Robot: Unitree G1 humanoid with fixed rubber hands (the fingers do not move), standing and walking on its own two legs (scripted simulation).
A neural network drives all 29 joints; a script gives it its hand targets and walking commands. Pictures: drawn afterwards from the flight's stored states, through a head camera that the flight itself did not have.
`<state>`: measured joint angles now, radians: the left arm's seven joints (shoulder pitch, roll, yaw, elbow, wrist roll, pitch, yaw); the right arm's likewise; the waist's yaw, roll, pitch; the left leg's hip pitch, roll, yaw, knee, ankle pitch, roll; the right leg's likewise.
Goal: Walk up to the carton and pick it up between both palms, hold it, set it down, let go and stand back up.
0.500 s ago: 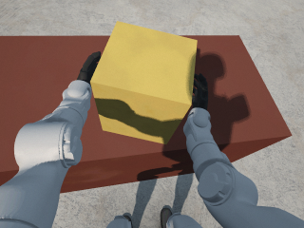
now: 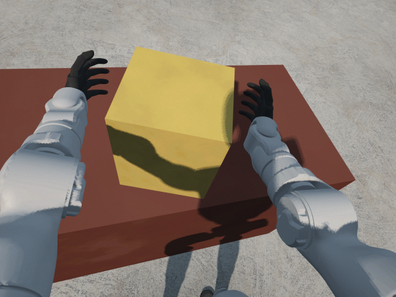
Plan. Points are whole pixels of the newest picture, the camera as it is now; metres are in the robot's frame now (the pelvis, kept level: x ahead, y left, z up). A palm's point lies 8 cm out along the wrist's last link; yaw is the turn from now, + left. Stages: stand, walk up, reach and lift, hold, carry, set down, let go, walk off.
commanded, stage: set down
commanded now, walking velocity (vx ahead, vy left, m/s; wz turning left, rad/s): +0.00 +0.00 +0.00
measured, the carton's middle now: (173, 130) +0.47 +0.00 +0.01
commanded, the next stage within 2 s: none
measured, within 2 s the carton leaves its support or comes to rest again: neither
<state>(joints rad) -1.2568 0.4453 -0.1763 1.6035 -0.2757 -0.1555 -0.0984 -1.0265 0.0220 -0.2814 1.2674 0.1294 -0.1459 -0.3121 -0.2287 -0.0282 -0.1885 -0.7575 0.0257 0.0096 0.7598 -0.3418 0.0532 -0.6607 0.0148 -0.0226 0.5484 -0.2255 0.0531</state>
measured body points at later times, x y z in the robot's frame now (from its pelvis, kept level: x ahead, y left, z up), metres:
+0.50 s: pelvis -0.02 -0.01 +0.02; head +0.03 +0.07 +0.46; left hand +0.51 +0.19 +0.19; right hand +0.42 -0.17 +0.18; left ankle +0.00 +0.06 -0.71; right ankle +0.01 -0.17 -0.71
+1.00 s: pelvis -0.01 -0.04 +0.02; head +0.05 +0.04 +0.45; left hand +0.51 +0.17 +0.15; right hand +0.43 -0.18 +0.15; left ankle +0.00 +0.06 -0.71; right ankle +0.01 -0.17 -0.71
